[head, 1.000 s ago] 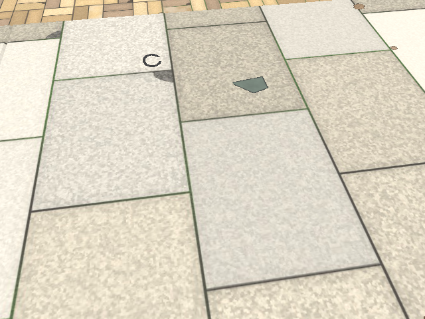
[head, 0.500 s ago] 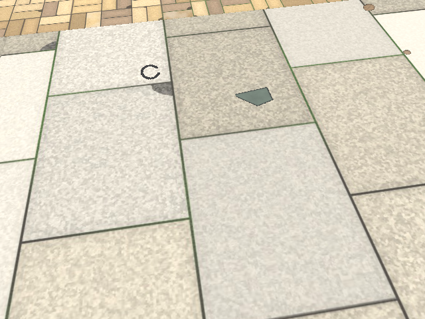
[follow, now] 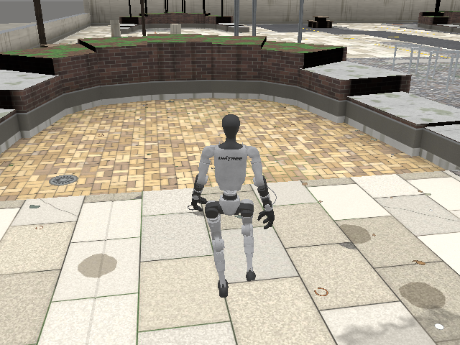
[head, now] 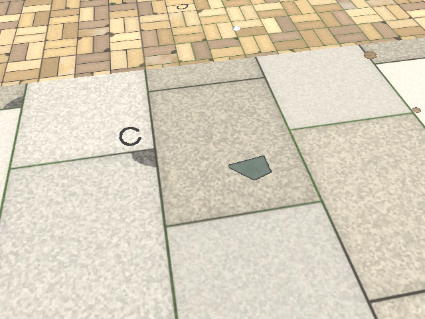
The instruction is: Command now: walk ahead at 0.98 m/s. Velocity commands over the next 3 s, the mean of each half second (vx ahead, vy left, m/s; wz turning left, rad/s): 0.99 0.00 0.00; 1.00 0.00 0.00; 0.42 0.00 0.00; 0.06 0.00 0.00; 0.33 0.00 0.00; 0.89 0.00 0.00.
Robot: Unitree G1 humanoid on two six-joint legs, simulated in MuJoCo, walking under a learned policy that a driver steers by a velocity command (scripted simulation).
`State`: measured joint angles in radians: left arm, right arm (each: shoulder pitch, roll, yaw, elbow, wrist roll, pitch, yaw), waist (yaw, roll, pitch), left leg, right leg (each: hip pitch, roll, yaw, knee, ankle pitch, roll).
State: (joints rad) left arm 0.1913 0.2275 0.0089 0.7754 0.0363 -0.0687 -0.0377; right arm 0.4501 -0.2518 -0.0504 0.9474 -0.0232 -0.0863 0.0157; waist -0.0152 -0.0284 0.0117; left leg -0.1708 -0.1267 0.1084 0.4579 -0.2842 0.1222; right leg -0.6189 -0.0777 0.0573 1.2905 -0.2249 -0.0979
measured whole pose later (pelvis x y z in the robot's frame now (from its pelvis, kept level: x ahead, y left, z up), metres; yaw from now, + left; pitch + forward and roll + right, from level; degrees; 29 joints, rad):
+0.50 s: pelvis +0.48 -0.04 +0.01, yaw +1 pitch +0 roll -2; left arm 0.48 0.27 0.05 1.00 0.02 -0.10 -0.02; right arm 0.15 -0.26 -0.01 0.79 -0.04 -0.07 0.04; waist 0.03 0.03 0.01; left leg -0.66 0.11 -0.05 1.16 -0.19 0.08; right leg -0.09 0.12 -0.09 0.32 -0.24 -0.10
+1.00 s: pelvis +0.98 +0.01 +0.01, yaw +1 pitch +0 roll +2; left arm 0.09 0.26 0.01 0.78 0.04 -0.07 -0.05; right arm 0.53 -0.26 -0.05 1.03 -0.01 -0.11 0.02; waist -0.05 -0.03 0.01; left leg 0.00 -0.11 0.08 0.25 -0.27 0.09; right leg -0.72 -0.13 0.02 0.99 -0.10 -0.07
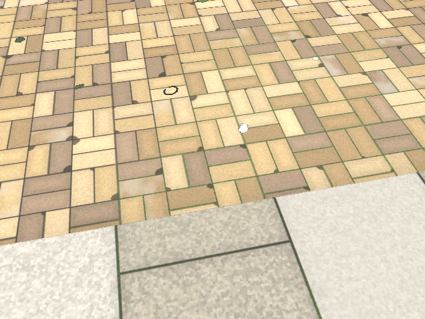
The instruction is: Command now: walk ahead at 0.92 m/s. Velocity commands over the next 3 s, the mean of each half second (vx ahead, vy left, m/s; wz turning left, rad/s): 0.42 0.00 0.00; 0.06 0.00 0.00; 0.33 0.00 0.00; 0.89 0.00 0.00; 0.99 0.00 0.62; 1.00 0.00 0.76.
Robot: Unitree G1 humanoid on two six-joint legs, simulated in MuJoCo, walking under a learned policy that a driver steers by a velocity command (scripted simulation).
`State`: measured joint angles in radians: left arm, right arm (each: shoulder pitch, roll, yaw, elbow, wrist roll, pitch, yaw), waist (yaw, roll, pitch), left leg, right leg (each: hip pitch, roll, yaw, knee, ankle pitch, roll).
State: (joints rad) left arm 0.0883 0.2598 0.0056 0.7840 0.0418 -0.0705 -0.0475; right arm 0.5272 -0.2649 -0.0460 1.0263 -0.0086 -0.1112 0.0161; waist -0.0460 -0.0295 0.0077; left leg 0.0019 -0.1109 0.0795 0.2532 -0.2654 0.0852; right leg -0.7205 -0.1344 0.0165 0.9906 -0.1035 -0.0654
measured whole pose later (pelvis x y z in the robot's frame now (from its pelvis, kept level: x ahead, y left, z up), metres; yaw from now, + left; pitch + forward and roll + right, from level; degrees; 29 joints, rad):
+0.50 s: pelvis +0.32 -0.02 +0.00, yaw +0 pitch -1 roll -1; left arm 0.33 0.20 0.00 1.00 0.02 -0.08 -0.02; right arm 0.16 -0.21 -0.01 0.93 -0.02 -0.01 -0.02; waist 0.03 0.03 0.07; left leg -0.48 0.04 -0.04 0.73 -0.19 0.01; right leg -0.26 0.05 -0.11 0.39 -0.12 -0.08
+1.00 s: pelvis +0.37 +0.01 +0.00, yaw +0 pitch -1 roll +0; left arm 0.33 0.16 0.00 1.11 0.01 -0.01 0.04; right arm 0.27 -0.16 0.01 1.09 -0.01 -0.01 -0.04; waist 0.01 0.00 0.01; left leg -0.21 -0.03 0.02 0.40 -0.17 0.03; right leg -0.17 0.00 -0.07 0.40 -0.22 -0.02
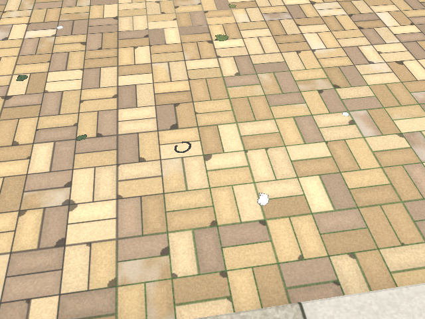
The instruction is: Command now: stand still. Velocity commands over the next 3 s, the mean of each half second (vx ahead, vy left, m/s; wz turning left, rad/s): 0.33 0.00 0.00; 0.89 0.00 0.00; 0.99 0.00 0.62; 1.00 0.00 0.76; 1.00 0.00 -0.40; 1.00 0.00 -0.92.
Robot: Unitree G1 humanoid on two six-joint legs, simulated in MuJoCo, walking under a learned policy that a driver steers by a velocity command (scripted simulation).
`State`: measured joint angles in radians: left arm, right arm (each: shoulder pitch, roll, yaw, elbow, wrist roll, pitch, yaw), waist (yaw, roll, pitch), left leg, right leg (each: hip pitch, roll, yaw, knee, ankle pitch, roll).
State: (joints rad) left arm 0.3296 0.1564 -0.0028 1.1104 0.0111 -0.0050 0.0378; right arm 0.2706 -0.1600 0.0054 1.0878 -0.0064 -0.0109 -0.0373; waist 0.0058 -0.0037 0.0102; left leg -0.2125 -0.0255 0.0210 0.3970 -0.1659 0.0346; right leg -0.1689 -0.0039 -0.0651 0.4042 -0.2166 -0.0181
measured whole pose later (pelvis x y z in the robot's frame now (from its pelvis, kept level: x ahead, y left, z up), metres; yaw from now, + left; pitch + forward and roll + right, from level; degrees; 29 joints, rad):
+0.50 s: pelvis +0.06 +0.03 -0.01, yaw +0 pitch +2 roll -1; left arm 0.38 0.20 0.08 1.09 0.02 -0.04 0.02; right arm 0.20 -0.20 -0.05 0.95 -0.02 -0.07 0.01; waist 0.00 -0.03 -0.04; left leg -0.27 0.01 0.09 0.52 -0.30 0.05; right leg -0.20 -0.03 -0.03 0.57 -0.39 -0.06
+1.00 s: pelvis +0.38 +0.01 -0.03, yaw +0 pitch +1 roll -1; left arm 0.09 0.24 0.08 0.88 0.04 -0.08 -0.04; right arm 0.43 -0.20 -0.06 1.04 0.00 -0.10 0.00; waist -0.01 0.01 0.06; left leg -0.10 0.01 -0.02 1.13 -0.43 0.09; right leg -0.47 0.04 -0.13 0.69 -0.27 -0.12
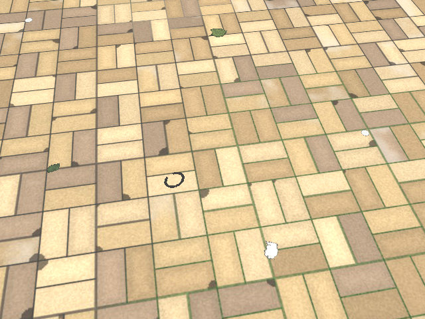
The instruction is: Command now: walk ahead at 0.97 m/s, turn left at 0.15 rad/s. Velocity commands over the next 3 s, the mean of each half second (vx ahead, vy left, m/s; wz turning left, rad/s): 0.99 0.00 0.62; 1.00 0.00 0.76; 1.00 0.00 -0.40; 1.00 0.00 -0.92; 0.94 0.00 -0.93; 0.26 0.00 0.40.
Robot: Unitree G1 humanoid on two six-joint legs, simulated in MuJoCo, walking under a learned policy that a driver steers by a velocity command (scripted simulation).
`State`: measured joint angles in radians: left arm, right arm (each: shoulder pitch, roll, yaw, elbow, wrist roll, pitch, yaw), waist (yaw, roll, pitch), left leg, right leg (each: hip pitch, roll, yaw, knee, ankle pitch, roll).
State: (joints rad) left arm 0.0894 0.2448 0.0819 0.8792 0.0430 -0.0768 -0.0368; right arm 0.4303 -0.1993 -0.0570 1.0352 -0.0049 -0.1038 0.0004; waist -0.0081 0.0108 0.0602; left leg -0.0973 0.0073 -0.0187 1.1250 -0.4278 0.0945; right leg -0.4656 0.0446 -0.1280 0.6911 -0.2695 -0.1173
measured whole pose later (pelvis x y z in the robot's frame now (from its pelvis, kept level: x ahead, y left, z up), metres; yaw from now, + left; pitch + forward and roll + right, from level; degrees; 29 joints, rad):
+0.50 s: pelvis +0.48 +0.04 -0.11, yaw +22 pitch -1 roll +1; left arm 0.31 0.21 0.03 0.96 0.03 -0.10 0.02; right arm 0.26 -0.27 -0.08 0.98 -0.03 -0.05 0.03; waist -0.01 0.01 0.09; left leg -0.26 -0.17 0.09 0.56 -0.30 0.20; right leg -0.35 -0.05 -0.03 1.58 -0.44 -0.01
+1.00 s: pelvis +0.97 +0.18 -0.09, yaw +44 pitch +2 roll -3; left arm 0.53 0.24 0.05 1.00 0.03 -0.12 -0.01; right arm -0.01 -0.30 -0.03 0.66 -0.04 -0.04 0.07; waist 0.07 0.04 0.00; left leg -0.75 0.02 -0.03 1.01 -0.11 0.12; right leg 0.03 -0.01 -0.13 0.26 -0.32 0.04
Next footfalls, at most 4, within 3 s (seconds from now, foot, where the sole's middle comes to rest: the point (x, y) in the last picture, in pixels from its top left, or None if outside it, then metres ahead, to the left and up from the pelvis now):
0.40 left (198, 304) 0.53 0.07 -0.87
0.72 right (210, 185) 1.00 0.03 -0.87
1.14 left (108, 154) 1.16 0.46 -0.87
1.58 right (91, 86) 1.59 0.60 -0.87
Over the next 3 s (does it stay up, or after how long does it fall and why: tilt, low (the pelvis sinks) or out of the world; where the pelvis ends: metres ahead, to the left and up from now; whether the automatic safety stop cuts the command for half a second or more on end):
stays up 2.42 0.64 -0.11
